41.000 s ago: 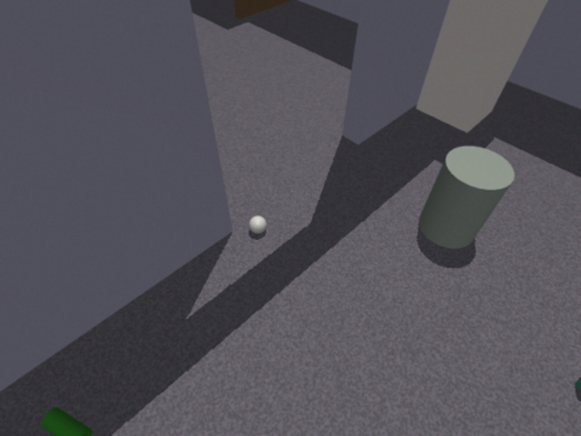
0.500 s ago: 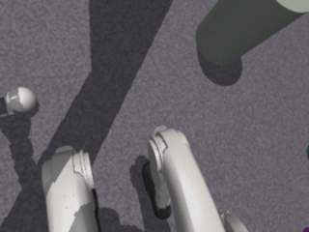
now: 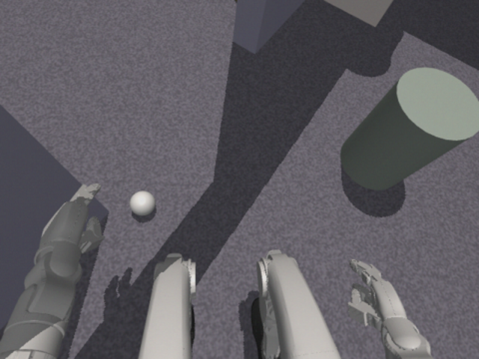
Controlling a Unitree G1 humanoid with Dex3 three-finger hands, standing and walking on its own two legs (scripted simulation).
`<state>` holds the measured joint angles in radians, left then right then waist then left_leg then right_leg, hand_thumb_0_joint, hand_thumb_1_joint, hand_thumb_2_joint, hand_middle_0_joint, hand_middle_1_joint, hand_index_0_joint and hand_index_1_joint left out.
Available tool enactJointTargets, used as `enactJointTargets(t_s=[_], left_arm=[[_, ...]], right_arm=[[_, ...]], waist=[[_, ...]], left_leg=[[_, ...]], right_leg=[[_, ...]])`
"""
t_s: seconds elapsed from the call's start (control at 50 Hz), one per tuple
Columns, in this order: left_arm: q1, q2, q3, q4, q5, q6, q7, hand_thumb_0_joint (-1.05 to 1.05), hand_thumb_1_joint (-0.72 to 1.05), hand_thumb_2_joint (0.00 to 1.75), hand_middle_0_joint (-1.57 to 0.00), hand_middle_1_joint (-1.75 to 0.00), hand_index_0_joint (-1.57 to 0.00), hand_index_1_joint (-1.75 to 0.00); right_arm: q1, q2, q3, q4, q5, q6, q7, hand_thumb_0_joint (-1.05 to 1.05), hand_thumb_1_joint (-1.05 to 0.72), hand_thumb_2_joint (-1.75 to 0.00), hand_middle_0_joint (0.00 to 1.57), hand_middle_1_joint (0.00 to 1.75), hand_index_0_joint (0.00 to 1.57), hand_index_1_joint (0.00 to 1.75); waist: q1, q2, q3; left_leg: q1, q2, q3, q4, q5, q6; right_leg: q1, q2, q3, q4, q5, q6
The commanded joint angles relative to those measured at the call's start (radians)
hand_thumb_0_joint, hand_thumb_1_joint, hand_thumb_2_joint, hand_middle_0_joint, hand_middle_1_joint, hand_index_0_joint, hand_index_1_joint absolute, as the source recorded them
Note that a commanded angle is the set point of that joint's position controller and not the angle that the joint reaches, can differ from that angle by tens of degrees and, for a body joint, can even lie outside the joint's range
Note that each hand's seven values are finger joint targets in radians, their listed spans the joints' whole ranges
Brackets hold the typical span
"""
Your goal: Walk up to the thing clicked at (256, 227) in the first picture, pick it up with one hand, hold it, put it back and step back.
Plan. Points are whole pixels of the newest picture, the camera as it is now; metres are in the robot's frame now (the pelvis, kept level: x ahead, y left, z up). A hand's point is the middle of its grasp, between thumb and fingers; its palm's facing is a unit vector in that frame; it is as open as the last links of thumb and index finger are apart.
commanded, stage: home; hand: left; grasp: from above
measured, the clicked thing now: (142, 203) +0.51 +0.25 -0.48
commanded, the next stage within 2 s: none
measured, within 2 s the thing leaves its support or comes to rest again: neither
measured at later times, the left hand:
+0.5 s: hand (69, 268) +0.25 +0.19 +0.10, palm faces +0.11 -0.97 -0.22, open 7.4 cm
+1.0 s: hand (51, 285) +0.23 +0.18 +0.14, palm faces +0.12 -0.97 -0.20, open 7.4 cm
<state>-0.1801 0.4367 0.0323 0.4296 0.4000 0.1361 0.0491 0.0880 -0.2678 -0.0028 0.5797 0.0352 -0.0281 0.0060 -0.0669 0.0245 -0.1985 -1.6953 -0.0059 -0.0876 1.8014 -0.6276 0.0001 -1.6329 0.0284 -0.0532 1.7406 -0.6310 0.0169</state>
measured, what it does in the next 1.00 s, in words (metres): rises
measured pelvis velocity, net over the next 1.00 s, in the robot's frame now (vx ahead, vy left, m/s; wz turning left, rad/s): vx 0.08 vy -0.01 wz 0.08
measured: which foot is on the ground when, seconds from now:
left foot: down 0.00-1.00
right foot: down 0.00-1.00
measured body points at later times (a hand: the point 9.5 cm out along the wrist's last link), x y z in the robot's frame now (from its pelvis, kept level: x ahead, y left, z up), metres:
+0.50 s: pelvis +0.06 +0.00 +0.17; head +0.11 +0.01 +0.61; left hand +0.24 +0.24 +0.12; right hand +0.22 -0.24 +0.09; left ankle +0.08 +0.11 -0.49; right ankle +0.08 -0.13 -0.49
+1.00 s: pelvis +0.08 -0.01 +0.19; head +0.10 +0.00 +0.64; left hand +0.22 +0.23 +0.16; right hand +0.27 -0.23 +0.14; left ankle +0.08 +0.11 -0.49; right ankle +0.08 -0.13 -0.49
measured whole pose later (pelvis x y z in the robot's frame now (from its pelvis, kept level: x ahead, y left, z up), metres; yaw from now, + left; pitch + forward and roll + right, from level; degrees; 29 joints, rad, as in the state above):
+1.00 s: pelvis +0.08 -0.01 +0.19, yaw +4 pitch +10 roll -2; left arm 0.50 0.22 0.03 -0.12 -0.05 0.45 0.02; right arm 0.27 -0.22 0.04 0.52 0.01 -0.23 -0.18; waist -0.04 0.04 -0.16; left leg -0.69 0.00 -0.08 1.01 -0.49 -0.01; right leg -0.63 0.02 -0.04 0.95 -0.49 0.00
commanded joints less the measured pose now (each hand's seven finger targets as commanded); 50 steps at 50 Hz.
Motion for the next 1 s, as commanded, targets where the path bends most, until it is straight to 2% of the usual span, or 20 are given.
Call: enactJointTargets(t_s=[0.0,0.02,0.06,0.08,0.12,0.16,0.2,0.22,0.26,0.3,0.34,0.38,0.46,0.52,0.58,0.68,0.72,0.76,0.9,0.98], left_arm=[[-0.092,0.142,0.079,-0.291,-0.112,0.013,0.037,0.00,0.90,0.90,-0.20,-0.30,-0.20,-0.30],[-0.033,0.116,0.064,-0.286,-0.133,0.027,0.037,0.00,0.90,0.90,-0.20,-0.30,-0.20,-0.30],[0.000,0.108,0.073,-0.370,-0.188,0.048,0.043,0.00,0.90,0.90,-0.20,-0.30,-0.20,-0.30],[0.040,0.086,0.065,-0.362,-0.219,0.063,0.045,0.00,0.90,0.90,-0.20,-0.30,-0.20,-0.30],[0.088,0.061,0.060,-0.403,-0.270,0.083,0.047,0.00,0.90,0.90,-0.20,-0.30,-0.20,-0.30],[0.164,0.039,0.065,-0.405,-0.305,0.111,0.051,0.00,0.90,0.90,-0.20,-0.30,-0.20,-0.30],[0.215,0.023,0.069,-0.450,-0.339,0.138,0.055,0.00,0.90,0.90,-0.20,-0.30,-0.20,-0.30],[0.233,-0.001,0.060,-0.456,-0.354,0.150,0.052,0.00,0.90,0.90,-0.20,-0.30,-0.20,-0.30],[0.286,-0.017,0.072,-0.493,-0.388,0.177,0.051,0.00,0.90,0.90,-0.20,-0.30,-0.20,-0.30],[0.347,-0.040,0.081,-0.519,-0.413,0.195,0.048,0.00,0.90,0.90,-0.20,-0.30,-0.20,-0.30],[0.409,-0.066,0.073,-0.558,-0.435,0.213,0.044,0.00,0.90,0.90,-0.20,-0.30,-0.20,-0.30],[0.471,-0.075,0.088,-0.580,-0.454,0.232,0.042,0.00,0.90,0.90,-0.20,-0.30,-0.20,-0.30],[0.579,-0.101,0.077,-0.675,-0.472,0.254,0.033,0.00,0.90,0.90,-0.20,-0.30,-0.20,-0.30],[0.637,-0.115,0.061,-0.714,-0.467,0.265,0.021,0.00,0.90,0.90,-0.20,-0.30,-0.20,-0.30],[0.684,-0.121,0.059,-0.744,-0.465,0.270,0.008,0.00,0.90,0.90,-0.20,-0.30,-0.20,-0.30],[0.672,-0.117,0.048,-0.764,-0.454,0.273,-0.013,0.00,0.90,0.90,-0.20,-0.30,-0.20,-0.30],[0.661,-0.122,0.046,-0.737,-0.453,0.272,-0.019,0.00,0.90,0.90,-0.20,-0.30,-0.20,-0.30],[0.660,-0.113,0.060,-0.738,-0.453,0.266,-0.022,0.00,0.90,0.90,-0.20,-0.30,-0.20,-0.30],[0.658,-0.104,0.058,-0.753,-0.442,0.259,-0.024,0.00,0.90,0.90,-0.20,-0.30,-0.20,-0.30],[0.655,-0.105,0.059,-0.747,-0.443,0.260,-0.021,0.00,0.90,0.90,-0.20,-0.30,-0.20,-0.30]], right_arm=[[0.046,-0.145,-0.051,-0.108,0.007,-0.065,-0.039,0.00,-0.90,-0.90,0.20,0.30,0.20,0.30],[0.045,-0.139,-0.047,-0.119,0.010,-0.070,-0.045,0.00,-0.90,-0.90,0.20,0.30,0.20,0.30],[0.035,-0.132,-0.040,-0.137,0.014,-0.081,-0.057,0.00,-0.90,-0.90,0.20,0.30,0.20,0.30],[0.036,-0.124,-0.035,-0.135,0.014,-0.087,-0.064,0.00,-0.90,-0.90,0.20,0.30,0.20,0.30],[0.041,-0.116,-0.028,-0.139,0.014,-0.098,-0.077,0.00,-0.90,-0.90,0.20,0.30,0.20,0.30],[0.057,-0.106,-0.018,-0.145,0.014,-0.107,-0.090,0.00,-0.90,-0.90,0.20,0.30,0.20,0.30],[0.069,-0.093,-0.011,-0.157,0.015,-0.116,-0.106,0.00,-0.90,-0.90,0.20,0.30,0.20,0.30],[0.079,-0.090,-0.007,-0.150,0.013,-0.122,-0.114,0.00,-0.90,-0.90,0.20,0.30,0.20,0.30],[0.093,-0.080,0.003,-0.155,0.012,-0.134,-0.131,0.00,-0.90,-0.90,0.20,0.30,0.20,0.30],[0.110,-0.074,0.007,-0.159,0.011,-0.147,-0.147,0.00,-0.90,-0.90,0.20,0.30,0.20,0.30],[0.122,-0.066,0.012,-0.171,0.007,-0.157,-0.162,0.00,-0.90,-0.90,0.20,0.30,0.20,0.30],[0.136,-0.062,0.014,-0.178,0.005,-0.166,-0.175,0.00,-0.90,-0.90,0.20,0.30,0.20,0.30],[0.154,-0.052,0.014,-0.204,-0.001,-0.185,-0.195,0.00,-0.90,-0.90,0.20,0.30,0.20,0.30],[0.156,-0.052,0.008,-0.220,-0.005,-0.199,-0.203,0.00,-0.90,-0.90,0.20,0.30,0.20,0.30],[0.156,-0.053,0.003,-0.227,-0.010,-0.212,-0.205,0.00,-0.90,-0.90,0.20,0.30,0.20,0.30],[0.152,-0.065,-0.007,-0.226,-0.018,-0.232,-0.205,0.00,-0.90,-0.90,0.20,0.30,0.20,0.30],[0.148,-0.070,-0.007,-0.222,-0.021,-0.241,-0.203,0.00,-0.90,-0.90,0.20,0.30,0.20,0.30],[0.147,-0.071,-0.009,-0.222,-0.022,-0.246,-0.202,0.00,-0.90,-0.90,0.20,0.30,0.20,0.30],[0.143,-0.078,-0.013,-0.213,-0.027,-0.257,-0.196,0.00,-0.90,-0.90,0.20,0.30,0.20,0.30],[0.137,-0.077,-0.011,-0.210,-0.028,-0.257,-0.194,0.00,-0.90,-0.90,0.20,0.30,0.20,0.30]], waist=[[-0.012,0.153,-0.411],[-0.016,0.130,-0.400],[-0.008,0.140,-0.402],[-0.020,0.126,-0.376],[-0.020,0.127,-0.362],[-0.019,0.108,-0.327],[-0.015,0.088,-0.319],[-0.025,0.084,-0.295],[-0.014,0.087,-0.261],[-0.012,0.082,-0.261],[-0.014,0.075,-0.219],[-0.006,0.066,-0.200],[0.010,0.049,-0.150],[0.005,0.040,-0.108],[0.016,0.013,-0.070],[0.008,0.028,-0.034],[0.005,-0.006,-0.008],[0.016,0.004,-0.027],[0.025,0.034,-0.051],[0.021,0.030,-0.050]], left_leg=[[0.516,0.019,-0.035,-0.414,-0.038,0.023],[0.538,0.015,-0.037,-0.439,-0.041,0.023],[0.602,0.017,-0.035,-0.488,-0.026,0.023],[0.618,0.014,-0.030,-0.506,-0.003,0.023],[0.677,0.016,-0.032,-0.550,0.038,0.019],[0.725,0.017,-0.035,-0.595,0.073,0.018],[0.761,0.011,-0.007,-0.626,0.116,0.022],[0.778,0.013,-0.005,-0.648,0.137,0.021],[0.820,0.013,0.000,-0.692,0.163,0.021],[0.882,0.014,0.000,-0.726,0.238,0.016],[0.917,0.012,0.005,-0.774,0.259,0.015],[0.963,0.009,0.019,-0.808,0.299,0.016],[1.025,0.004,0.030,-0.870,0.355,0.016],[1.053,0.002,0.033,-0.901,0.370,0.018],[1.070,0.000,0.033,-0.928,0.369,0.022],[1.100,0.001,0.037,-0.951,0.367,0.019],[1.100,0.002,0.033,-0.956,0.357,0.021],[1.101,-0.004,0.039,-0.941,0.370,0.022],[1.138,-0.002,0.039,-0.946,0.422,0.014],[1.134,-0.003,0.038,-0.945,0.415,0.016]], right_leg=[[0.307,0.012,0.001,-0.318,0.056,-0.042],[0.336,0.013,0.002,-0.347,0.052,-0.042],[0.396,0.012,0.008,-0.395,0.065,-0.042],[0.423,0.012,0.008,-0.424,0.078,-0.040],[0.473,0.009,0.009,-0.465,0.110,-0.040],[0.535,0.009,0.010,-0.518,0.139,-0.038],[0.621,0.009,0.016,-0.592,0.166,-0.039],[0.650,0.010,0.017,-0.616,0.182,-0.038],[0.712,0.008,0.018,-0.667,0.203,-0.037],[0.772,0.008,0.013,-0.701,0.260,-0.037],[0.828,0.008,0.011,-0.756,0.278,-0.034],[0.886,0.009,0.009,-0.805,0.314,-0.032],[0.974,0.011,0.001,-0.879,0.360,-0.029],[0.994,0.011,-0.001,-0.914,0.375,-0.028],[1.018,0.011,-0.007,-0.943,0.368,-0.024],[1.010,0.010,-0.011,-0.955,0.359,-0.022],[1.010,0.010,-0.016,-0.958,0.348,-0.019],[1.020,0.003,-0.005,-0.960,0.367,-0.016],[1.046,0.005,-0.006,-0.942,0.412,-0.019],[1.047,0.004,-0.004,-0.946,0.412,-0.017]])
